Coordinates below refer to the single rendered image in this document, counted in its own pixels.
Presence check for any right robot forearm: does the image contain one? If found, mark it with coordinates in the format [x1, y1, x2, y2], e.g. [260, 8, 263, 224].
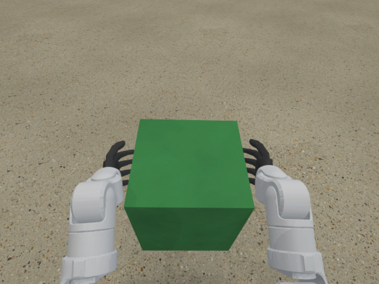
[255, 165, 328, 284]

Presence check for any carton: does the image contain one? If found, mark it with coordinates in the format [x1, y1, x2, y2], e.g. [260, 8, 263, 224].
[124, 119, 255, 251]

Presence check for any left robot forearm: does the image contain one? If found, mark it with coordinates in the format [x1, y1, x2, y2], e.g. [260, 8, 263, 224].
[59, 167, 124, 284]

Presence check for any right robot hand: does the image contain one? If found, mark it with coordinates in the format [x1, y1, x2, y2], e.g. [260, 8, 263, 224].
[243, 139, 273, 185]

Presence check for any left robot hand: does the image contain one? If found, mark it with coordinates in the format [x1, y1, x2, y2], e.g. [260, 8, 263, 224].
[103, 141, 134, 186]

